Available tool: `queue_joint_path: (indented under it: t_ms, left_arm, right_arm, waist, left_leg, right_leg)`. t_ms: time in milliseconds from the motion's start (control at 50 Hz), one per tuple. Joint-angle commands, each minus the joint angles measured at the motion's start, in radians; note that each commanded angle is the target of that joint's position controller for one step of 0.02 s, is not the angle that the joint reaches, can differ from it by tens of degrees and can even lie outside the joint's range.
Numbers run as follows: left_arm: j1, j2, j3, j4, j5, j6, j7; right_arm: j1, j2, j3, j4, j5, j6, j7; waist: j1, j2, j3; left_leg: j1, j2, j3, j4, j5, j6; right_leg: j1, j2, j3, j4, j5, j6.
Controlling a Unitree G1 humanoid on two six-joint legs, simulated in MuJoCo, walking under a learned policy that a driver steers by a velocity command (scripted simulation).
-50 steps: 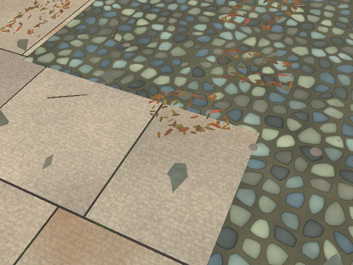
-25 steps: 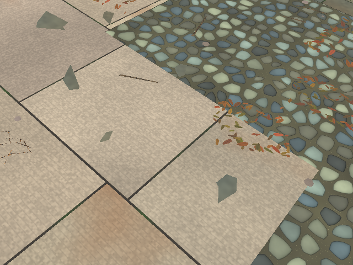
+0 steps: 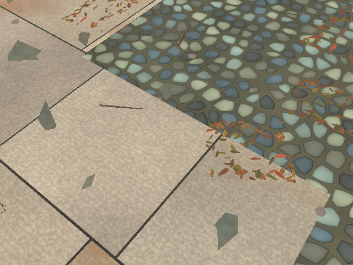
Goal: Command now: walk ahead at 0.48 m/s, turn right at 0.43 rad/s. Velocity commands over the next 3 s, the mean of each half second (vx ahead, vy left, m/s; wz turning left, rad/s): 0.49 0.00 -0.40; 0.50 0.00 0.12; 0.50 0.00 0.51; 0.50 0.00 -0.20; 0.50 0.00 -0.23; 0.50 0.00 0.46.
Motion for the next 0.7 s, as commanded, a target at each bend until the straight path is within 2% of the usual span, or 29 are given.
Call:
queue_joint_path:
  t_ms: [20,60,120,160,200,240,280,300,320,340,360,380,400,420,440,460,480,520,580,640,700]
  left_arm:
    - [0.009,0.13,0.032,-0.069,0.005,-0.006,0.015]
    - [0.018,0.145,0.035,-0.058,-0.003,-0.01,0.025]
    - [0.062,0.165,0.042,-0.032,-0.013,-0.006,0.038]
    - [0.111,0.172,0.045,-0.013,-0.018,0.004,0.046]
    - [0.153,0.176,0.046,0.005,-0.025,0.012,0.051]
    - [0.164,0.168,0.045,0.012,-0.028,0.021,0.056]
    - [0.159,0.164,0.047,0.018,-0.018,0.029,0.059]
    - [0.152,0.158,0.046,0.019,-0.014,0.033,0.057]
    - [0.147,0.133,0.036,0.016,-0.007,0.034,0.052]
    - [0.149,0.086,0.015,-0.007,0.013,0.033,0.047]
    - [0.323,0.003,-0.01,-0.003,-0.011,0.02,0.042]
    - [0.314,0.08,-0.003,0.013,-0.028,0.014,0.044]
    - [0.178,0.148,0.016,-0.007,-0.035,0.013,0.044]
    - [0.086,0.146,0.015,-0.034,-0.023,0.011,0.046]
    - [0.032,0.134,0.015,-0.052,-0.005,0.007,0.044]
    - [0.034,0.119,0.016,-0.055,-0.001,0.006,0.039]
    - [0.05,0.099,0.012,-0.051,-0.004,0.008,0.036]
    - [0.053,0.062,0.0,-0.047,0.0,0.013,0.031]
    - [-0.046,0.034,-0.018,-0.078,0.012,0.007,0.025]
    - [-0.143,0.032,-0.023,-0.093,0.005,-0.004,0.015]
    - [-0.235,0.046,-0.019,-0.124,-0.003,-0.013,0.006]
  right_arm:
    - [-0.026,-0.116,-0.036,-0.097,-0.02,-0.022,0.001]
    - [-0.047,-0.096,-0.03,-0.106,-0.025,-0.009,-0.004]
    - [-0.185,-0.056,-0.015,-0.143,-0.027,-0.014,-0.007]
    - [-0.271,-0.038,-0.008,-0.159,-0.018,-0.022,0.001]
    - [-0.323,-0.051,-0.014,-0.172,-0.003,-0.028,0.01]
    - [-0.33,-0.079,-0.026,-0.176,0.003,-0.032,0.015]
    - [-0.289,-0.1,-0.037,-0.162,0.003,-0.037,0.018]
    - [-0.232,-0.112,-0.046,-0.148,0.001,-0.041,0.017]
    - [-0.132,-0.138,-0.062,-0.126,-0.006,-0.044,0.011]
    - [0.017,-0.182,-0.074,-0.116,-0.022,-0.044,0.003]
    - [0.113,-0.258,-0.097,-0.067,-0.023,-0.03,0.009]
    - [0.136,-0.174,-0.083,-0.056,0.004,-0.025,0.018]
    - [0.073,-0.117,-0.067,-0.065,0.006,-0.023,0.015]
    - [0.012,-0.104,-0.058,-0.071,-0.005,-0.018,0.015]
    - [-0.021,-0.088,-0.052,-0.063,-0.01,-0.015,0.016]
    - [-0.037,-0.074,-0.045,-0.059,-0.017,-0.017,0.015]
    - [-0.042,-0.066,-0.044,-0.053,-0.015,-0.019,0.016]
    - [-0.029,-0.077,-0.047,-0.034,0.0,-0.023,0.016]
    - [-0.013,-0.125,-0.059,-0.012,0.008,-0.018,0.011]
    - [0.013,-0.148,-0.061,0.01,0.014,-0.008,0.007]
    - [0.082,-0.158,-0.061,0.046,0.024,0.005,0.007]
  waist:
    - [-0.005,-0.09,-0.046]
    - [-0.012,-0.09,-0.025]
    - [0.033,-0.086,0.0]
    - [0.071,-0.093,-0.007]
    - [0.088,-0.099,-0.011]
    - [0.075,-0.114,-0.019]
    - [0.052,-0.14,-0.03]
    - [0.022,-0.147,-0.053]
    - [-0.031,-0.133,-0.124]
    - [-0.093,-0.06,-0.281]
    - [-0.039,0.257,-0.419]
    - [-0.062,0.226,-0.382]
    - [-0.086,0.101,-0.219]
    - [-0.07,0.018,-0.129]
    - [-0.05,0.001,-0.055]
    - [-0.02,0.031,-0.043]
    - [-0.005,0.06,-0.042]
    - [0.005,0.073,-0.041]
    - [-0.017,0.051,-0.017]
    - [-0.05,0.046,-0.004]
    - [-0.077,0.044,0.014]
  left_leg:
    - [-0.231,0.074,-0.036,-0.059,0.066,-0.03]
    - [-0.222,0.067,-0.011,-0.144,0.11,-0.062]
    - [-0.171,0.029,0.006,-0.394,0.316,-0.082]
    - [-0.101,-0.011,0.017,-0.53,0.426,-0.084]
    - [-0.068,-0.03,-0.002,-0.6,0.458,-0.078]
    - [-0.059,-0.029,-0.038,-0.656,0.42,-0.059]
    - [-0.034,-0.017,-0.036,-0.667,0.347,-0.025]
    - [0.044,-0.025,-0.013,-0.692,0.321,0.002]
    - [0.204,-0.012,0.0,-0.718,0.332,0.04]
    - [0.473,0.132,-0.142,-0.669,0.31,0.111]
    - [0.832,0.354,-0.59,-0.714,0.152,0.295]
    - [0.808,0.384,-0.766,-0.819,-0.078,0.293]
    - [0.672,0.335,-0.62,-0.844,-0.096,0.246]
    - [0.538,0.291,-0.491,-0.859,0.015,0.219]
    - [0.43,0.253,-0.405,-0.884,0.147,0.218]
    - [0.37,0.218,-0.339,-0.906,0.224,0.207]
    - [0.339,0.195,-0.299,-0.927,0.266,0.206]
    - [0.304,0.187,-0.237,-0.959,0.333,0.224]
    - [0.281,0.186,-0.168,-1.001,0.37,0.234]
    - [0.265,0.157,-0.092,-1.007,0.363,0.204]
    - [0.287,0.176,-0.107,-0.983,0.354,0.189]
  right_leg:
    - [0.178,-0.263,0.369,-0.255,0.121,-0.207]
    - [0.101,-0.239,0.304,-0.268,0.21,-0.209]
    - [0.04,-0.176,0.23,-0.253,0.242,-0.16]
    - [0.029,-0.162,0.229,-0.232,0.207,-0.132]
    - [0.067,-0.184,0.279,-0.205,0.166,-0.122]
    - [0.151,-0.214,0.343,-0.147,0.144,-0.104]
    - [0.227,-0.253,0.372,-0.09,0.205,-0.089]
    - [0.239,-0.246,0.364,-0.034,0.301,-0.077]
    - [0.225,-0.195,0.326,0.097,0.392,-0.052]
    - [0.106,-0.139,0.276,0.352,0.259,-0.022]
    - [-0.265,0.019,0.163,0.709,-0.265,0.056]
    - [-0.405,-0.025,0.194,0.839,-0.394,0.061]
    - [-0.445,-0.066,0.194,0.871,-0.311,0.06]
    - [-0.427,-0.105,0.149,0.843,-0.24,0.061]
    - [-0.417,-0.132,0.13,0.783,-0.2,0.064]
    - [-0.373,-0.163,0.12,0.733,-0.168,0.064]
    - [-0.34,-0.172,0.105,0.694,-0.155,0.067]
    - [-0.323,-0.181,0.072,0.607,-0.149,0.079]
    - [-0.328,-0.196,0.048,0.418,-0.03,0.095]
    - [-0.26,-0.172,0.021,0.231,0.142,0.097]
    - [-0.213,-0.144,0.018,0.136,0.194,0.092]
